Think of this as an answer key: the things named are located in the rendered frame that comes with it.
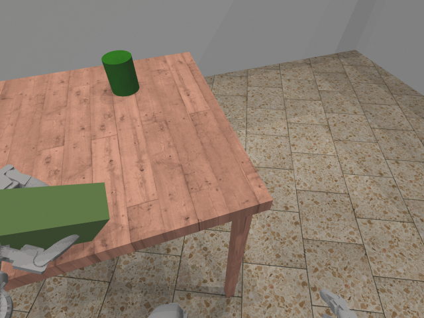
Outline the robot right hand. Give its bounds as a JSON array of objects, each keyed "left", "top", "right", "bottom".
[{"left": 319, "top": 289, "right": 358, "bottom": 318}]

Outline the left robot thigh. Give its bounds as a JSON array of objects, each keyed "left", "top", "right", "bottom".
[{"left": 148, "top": 304, "right": 188, "bottom": 318}]

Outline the table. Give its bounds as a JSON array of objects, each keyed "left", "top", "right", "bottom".
[{"left": 0, "top": 52, "right": 273, "bottom": 298}]

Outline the sponge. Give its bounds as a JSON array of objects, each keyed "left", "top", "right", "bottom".
[{"left": 0, "top": 182, "right": 110, "bottom": 250}]

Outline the left robot forearm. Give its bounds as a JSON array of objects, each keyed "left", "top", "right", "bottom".
[{"left": 0, "top": 271, "right": 13, "bottom": 318}]

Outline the robot left hand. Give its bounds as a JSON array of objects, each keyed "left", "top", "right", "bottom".
[{"left": 0, "top": 164, "right": 80, "bottom": 274}]

